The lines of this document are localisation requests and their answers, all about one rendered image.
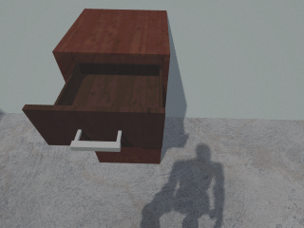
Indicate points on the handle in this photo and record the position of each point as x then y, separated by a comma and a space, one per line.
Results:
97, 146

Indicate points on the drawer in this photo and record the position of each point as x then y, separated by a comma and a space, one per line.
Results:
102, 99

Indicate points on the cabinet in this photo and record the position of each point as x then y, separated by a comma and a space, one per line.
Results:
119, 36

